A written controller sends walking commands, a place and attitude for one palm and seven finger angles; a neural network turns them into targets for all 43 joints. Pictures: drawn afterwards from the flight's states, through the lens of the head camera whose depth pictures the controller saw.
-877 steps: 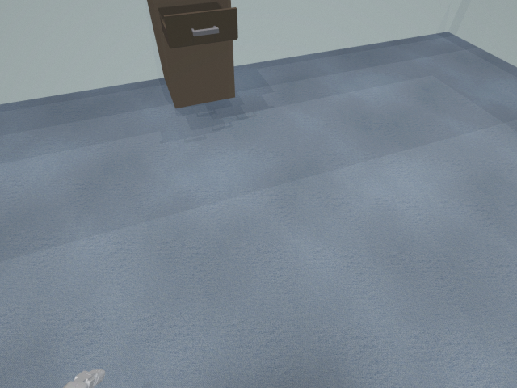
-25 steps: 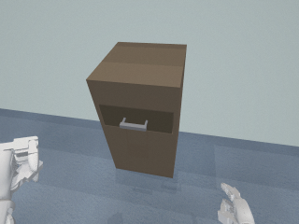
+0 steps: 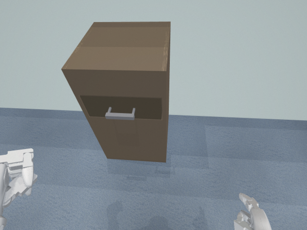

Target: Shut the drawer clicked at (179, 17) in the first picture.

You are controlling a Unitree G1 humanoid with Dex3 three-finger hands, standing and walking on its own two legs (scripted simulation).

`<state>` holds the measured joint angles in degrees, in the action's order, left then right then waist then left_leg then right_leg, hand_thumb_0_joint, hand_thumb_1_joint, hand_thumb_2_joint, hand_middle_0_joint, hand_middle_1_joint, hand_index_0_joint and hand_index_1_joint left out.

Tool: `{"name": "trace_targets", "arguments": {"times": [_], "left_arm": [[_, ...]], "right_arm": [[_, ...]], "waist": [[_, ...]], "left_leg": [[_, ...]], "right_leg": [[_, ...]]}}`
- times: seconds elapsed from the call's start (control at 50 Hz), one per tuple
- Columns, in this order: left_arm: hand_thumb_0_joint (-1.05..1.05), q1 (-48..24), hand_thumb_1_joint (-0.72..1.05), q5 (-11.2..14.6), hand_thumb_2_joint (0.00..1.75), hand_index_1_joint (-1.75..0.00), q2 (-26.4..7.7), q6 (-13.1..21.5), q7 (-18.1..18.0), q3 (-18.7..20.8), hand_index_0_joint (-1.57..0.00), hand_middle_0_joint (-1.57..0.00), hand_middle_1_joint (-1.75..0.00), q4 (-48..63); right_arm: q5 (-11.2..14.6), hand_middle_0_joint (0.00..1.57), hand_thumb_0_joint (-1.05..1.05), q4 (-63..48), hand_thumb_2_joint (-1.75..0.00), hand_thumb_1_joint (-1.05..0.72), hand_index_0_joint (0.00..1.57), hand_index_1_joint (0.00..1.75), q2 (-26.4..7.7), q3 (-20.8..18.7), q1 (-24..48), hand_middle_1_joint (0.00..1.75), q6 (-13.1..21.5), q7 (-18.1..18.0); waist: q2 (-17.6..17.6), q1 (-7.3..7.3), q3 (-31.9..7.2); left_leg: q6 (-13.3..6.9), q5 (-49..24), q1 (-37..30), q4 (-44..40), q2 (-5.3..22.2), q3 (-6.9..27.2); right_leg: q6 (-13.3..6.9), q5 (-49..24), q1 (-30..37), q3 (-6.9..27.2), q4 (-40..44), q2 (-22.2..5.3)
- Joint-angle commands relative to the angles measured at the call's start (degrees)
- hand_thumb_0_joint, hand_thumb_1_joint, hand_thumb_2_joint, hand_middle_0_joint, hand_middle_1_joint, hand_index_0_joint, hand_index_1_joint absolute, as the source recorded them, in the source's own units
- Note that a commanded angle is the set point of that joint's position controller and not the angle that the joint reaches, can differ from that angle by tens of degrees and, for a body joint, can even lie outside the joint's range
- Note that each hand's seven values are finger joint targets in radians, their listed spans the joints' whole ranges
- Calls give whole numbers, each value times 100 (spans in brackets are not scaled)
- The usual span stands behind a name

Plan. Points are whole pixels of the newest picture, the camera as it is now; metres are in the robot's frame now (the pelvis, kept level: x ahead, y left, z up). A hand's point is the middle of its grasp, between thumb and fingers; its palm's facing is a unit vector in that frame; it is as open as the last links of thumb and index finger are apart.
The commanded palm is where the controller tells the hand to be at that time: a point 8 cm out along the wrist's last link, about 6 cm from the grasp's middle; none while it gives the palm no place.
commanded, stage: step back with the hand held close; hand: left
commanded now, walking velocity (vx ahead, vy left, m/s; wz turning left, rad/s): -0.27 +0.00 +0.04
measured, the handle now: (120, 112) +0.65 +0.20 -0.20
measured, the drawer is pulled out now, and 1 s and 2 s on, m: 0.00 0.00 0.00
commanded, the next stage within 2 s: stop stepping back and stand still in 1.16 s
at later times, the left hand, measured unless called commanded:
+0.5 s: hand out of the picture +0.13 +0.26 +0.15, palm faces +0.36 -0.80 -0.48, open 3.2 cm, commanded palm +0.06 +0.30 +0.17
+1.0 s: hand out of the picture +0.07 +0.28 +0.17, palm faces +0.40 -0.76 -0.52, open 3.2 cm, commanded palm -0.02 +0.31 +0.17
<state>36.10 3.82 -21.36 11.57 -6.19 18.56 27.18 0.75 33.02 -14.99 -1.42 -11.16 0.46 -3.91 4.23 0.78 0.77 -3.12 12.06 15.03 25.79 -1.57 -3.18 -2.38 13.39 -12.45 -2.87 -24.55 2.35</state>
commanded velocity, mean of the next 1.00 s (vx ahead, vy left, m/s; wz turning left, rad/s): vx -0.34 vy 0.00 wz -0.02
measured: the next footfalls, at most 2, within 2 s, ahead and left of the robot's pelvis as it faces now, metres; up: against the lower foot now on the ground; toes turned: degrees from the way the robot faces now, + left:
right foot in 1.22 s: -0.31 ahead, -0.13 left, +0.00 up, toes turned -1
left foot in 1.56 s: -0.17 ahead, +0.13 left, +0.00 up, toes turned +0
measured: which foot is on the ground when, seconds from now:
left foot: down 0.00-1.00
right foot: down 0.00-0.90, up 0.92-1.00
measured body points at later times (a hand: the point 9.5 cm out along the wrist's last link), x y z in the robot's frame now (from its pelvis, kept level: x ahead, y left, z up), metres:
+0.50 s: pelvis -0.06 +0.02 -0.01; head -0.04 +0.02 +0.44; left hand +0.10 +0.30 +0.18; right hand +0.13 -0.22 -0.08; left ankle +0.02 +0.08 -0.74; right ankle -0.01 -0.09 -0.74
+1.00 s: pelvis -0.12 +0.02 -0.02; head -0.09 +0.06 +0.43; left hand +0.04 +0.32 +0.20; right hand +0.07 -0.21 -0.09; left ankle +0.01 +0.09 -0.74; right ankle -0.14 -0.11 -0.69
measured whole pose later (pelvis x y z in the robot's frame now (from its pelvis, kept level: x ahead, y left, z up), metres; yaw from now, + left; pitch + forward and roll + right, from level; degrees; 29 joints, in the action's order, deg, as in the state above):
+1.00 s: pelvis -0.12 +0.02 -0.02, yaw +5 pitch +2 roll -5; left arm 33.0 0.5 -27.1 18.5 -7.8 25.8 34.5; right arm -1.1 34.2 -11.9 -1.9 -10.4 4.6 -4.4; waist 1.5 2.0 1.8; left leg -6.1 3.9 30.1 31.6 -0.4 -0.7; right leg 0.0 22.2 -25.1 2.3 -55.3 7.3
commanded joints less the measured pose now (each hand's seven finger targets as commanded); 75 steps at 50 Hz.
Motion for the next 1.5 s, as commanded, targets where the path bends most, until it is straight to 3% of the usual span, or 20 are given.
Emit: {"name": "trace_targets", "arguments": {"times": [0.0, 0.32, 0.54, 0.64, 0.72, 0.78, 0.84, 0.9, 0.98, 1.12, 1.2, 1.22, 1.26, 1.3, 1.34, 1.36, 1.38, 1.4, 1.44, 1.48], "left_arm": [[0, 231, 90, 56, 90, -160, -1126, 387, -202, 997, -140, -140, -160, 1470], [0, -186, 90, -99, 90, -160, -1001, 509, -290, 759, -140, -140, -160, 1401], [0, -245, 90, -369, 90, -160, -1225, 606, -286, 1224, -140, -140, -160, 1588], [0, -165, 90, -237, 90, -160, -1232, 798, -210, 1277, -140, -140, -160, 1809], [0, -316, 90, -184, 90, -160, -1257, 929, -241, 1105, -140, -140, -160, 1889], [0, -296, 90, -162, 90, -160, -1305, 989, -352, 1122, -140, -140, -160, 1874], [0, -202, 90, -178, 90, -160, -1429, 1029, -388, 1256, -140, -140, -160, 1968], [0, -276, 90, -309, 90, -160, -1467, 1041, -314, 1504, -140, -140, -160, 1951], [0, -138, 90, -199, 90, -160, -1280, 937, -272, 1368, -140, -140, -160, 1870], [0, -223, 90, -7, 90, -160, -1241, 1111, -171, 1040, -140, -140, -160, 2250], [0, -881, 90, -67, 90, -160, -1821, 1285, -242, 1462, -140, -140, -160, 2659], [0, -997, 90, -68, 90, -160, -2004, 1277, -247, 1620, -140, -140, -160, 2667], [0, -798, 90, 20, 90, -160, -1290, 1056, -65, 1105, -140, -140, -160, 2378], [0, -327, 90, 136, 90, -160, -1375, 773, -47, 1409, -140, -140, -160, 2261], [0, 258, 90, 218, 90, -160, -1621, 609, -82, 1894, -140, -140, -160, 2038], [0, 612, 90, 189, 90, -160, -1535, 570, -65, 1830, -140, -140, -160, 1776], [0, 730, 90, 201, 90, -160, -1610, 537, -75, 1806, -140, -140, -160, 1739], [0, 543, 90, 313, 90, -160, -1567, 505, -94, 1740, -140, -140, -160, 2001], [0, 206, 90, 235, 90, -160, -1444, 446, -63, 1855, -140, -140, -160, 2082], [0, -1, 90, -37, 90, -160, -1107, 485, -182, 1305, -140, -140, -160, 1885]], "right_arm": [[2, 20, 0, -1079, -90, -90, 20, 30, -501, -167, 650, 30, 244, -70], [-27, 20, 0, -1075, -90, -90, 20, 30, -590, -163, 595, 30, 275, -108], [-97, 20, 0, -1174, -90, -90, 20, 30, -663, -238, 637, 30, 459, -165], [-84, 20, 0, -1002, -90, -90, 20, 30, -641, -302, 487, 30, 533, -81], [-67, 20, 0, -855, -90, -90, 20, 30, -601, -358, 374, 30, 511, -5], [-102, 20, 0, -757, -90, -90, 20, 30, -526, -340, 364, 30, 487, -9], [-102, 20, 0, -806, -90, -90, 20, 30, -593, -311, 501, 30, 550, -103], [-186, 20, 0, -849, -90, -90, 20, 30, -622, -299, 621, 30, 738, -142], [-230, 20, 0, -721, -90, -90, 20, 30, -516, -336, 596, 30, 804, -19], [-329, 20, 0, -226, -90, -90, 20, 30, -330, -266, 223, 30, 930, 142], [-238, 20, 0, -216, -90, -90, 20, 30, -131, -143, 303, 30, 853, 64], [-247, 20, 0, -362, -90, -90, 20, 30, -116, -57, 529, 30, 926, 4], [-136, 20, 0, -439, -90, -90, 20, 30, -356, -270, 460, 30, 1004, -34], [-155, 20, 0, -737, -90, -90, 20, 30, -409, -233, 739, 30, 937, 38], [-210, 20, 0, -882, -90, -90, 20, 30, -418, -164, 870, 30, 782, 51], [-161, 20, 0, -833, -90, -90, 20, 30, -278, -133, 701, 30, 617, 56], [-17, 20, 0, -794, -90, -90, 20, 30, -233, -215, 587, 30, 468, 46], [18, 20, 0, -693, -90, -90, 20, 30, -216, -294, 684, 30, 411, 45], [52, 20, 0, -543, -90, -90, 20, 30, -48, -227, 565, 30, 375, 92], [45, 20, 0, -672, -90, -90, 20, 30, -3, -59, 642, 30, 582, -19]], "waist": [[-203, -167, -1296], [-149, -16, -328], [395, -100, -532], [-356, 16, -953], [-680, 124, -770], [-805, 171, -632], [30, 132, -631], [1107, 39, -747], [332, -86, -764], [801, -137, -1630], [-541, 62, -1499], [-406, 11, -1581], [-88, 5, -1569], [1130, -128, -1366], [1572, -262, -1075], [705, -216, -918], [-1377, -72, -422], [-2257, -126, 146], [-1662, 68, -31], [-1013, 75, 334]], "left_leg": [[-13, -2087, -358, -100, 627, 741], [-159, 1328, 1153, -669, 681, 1159], [-539, 2715, 3188, -1457, 1314, 1823], [-338, 1474, 2086, -303, 788, 1291], [15, 1247, 711, 1082, 278, 895], [118, 862, 49, 1243, 229, 983], [-113, 935, 575, -90, 752, 1532], [-692, 3343, 2947, -2293, 2175, 2868], [-515, 2251, 2133, -1821, 1873, 1917], [919, 26, -1073, -1503, 1331, 849], [321, -854, -2178, 1271, 485, -50], [291, -1305, -2119, 842, 502, -158], [182, -1703, -2374, 54, 949, 611], [327, 1248, -924, -1723, 1382, 1266], [947, 2445, 499, -1989, 1032, 979], [938, 1926, 595, -321, 413, 70], [795, 999, -73, 3007, -117, -184], [634, 730, 576, 4843, -71, 594], [464, 497, 1695, 4570, 498, 966], [279, 637, 1128, 1714, 689, 338]], "right_leg": [[220, -2221, 564, 615, -139, -638], [207, 324, 129, 840, 264, -456], [311, -569, 1765, 697, -1639, 133], [115, -1188, 870, 1416, -965, -267], [-308, 382, -1106, 2173, 324, -1069], [-381, 540, -1916, 1883, 516, -1193], [-33, 301, -1371, 1111, -451, -412], [258, 1023, 707, 615, -3749, 512], [194, 1488, 231, 451, -3640, 358], [-199, 1991, -213, -49, 443, 148], [-297, -1372, -1847, 828, 1021, -1378], [-137, -2027, -1647, 462, 333, -1221], [195, 425, -1582, -106, -617, -75], [67, 2585, -543, -249, -1402, 494], [-162, 2615, 419, -643, -738, 608], [-356, 2526, 150, -162, 299, 41], [-684, 3427, -2274, 1613, 1641, -1410], [-1191, 3539, -3273, 2754, 2128, -2534], [-1163, 2336, -2208, 1745, 1458, -2102], [-539, 593, -1122, 823, 569, -1474]]}}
